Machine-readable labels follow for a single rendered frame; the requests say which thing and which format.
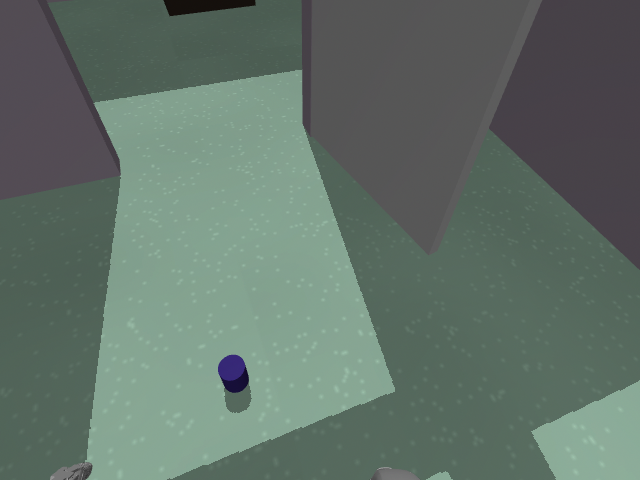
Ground left robot hand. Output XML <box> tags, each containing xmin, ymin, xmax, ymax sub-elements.
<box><xmin>50</xmin><ymin>462</ymin><xmax>93</xmax><ymax>480</ymax></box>

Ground can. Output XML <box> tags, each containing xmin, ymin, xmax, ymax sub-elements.
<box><xmin>218</xmin><ymin>355</ymin><xmax>249</xmax><ymax>393</ymax></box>

